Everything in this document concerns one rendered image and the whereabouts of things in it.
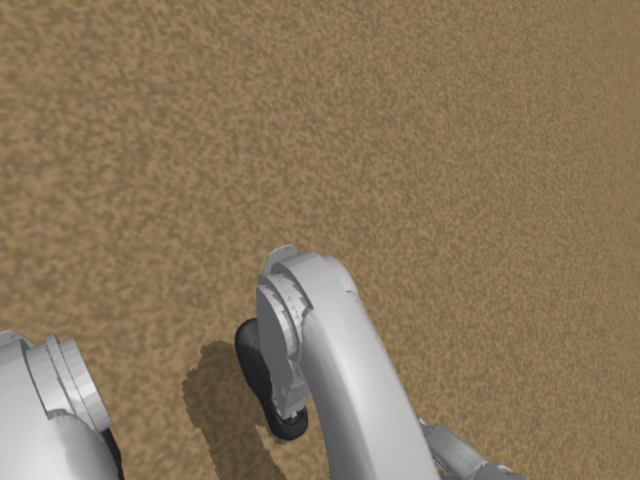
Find right robot arm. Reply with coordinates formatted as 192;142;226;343
474;462;528;480

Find right robot hand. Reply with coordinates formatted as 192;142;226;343
416;416;490;480

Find right robot foot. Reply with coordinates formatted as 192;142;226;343
235;318;308;440

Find left robot foot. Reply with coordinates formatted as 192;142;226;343
102;428;125;480

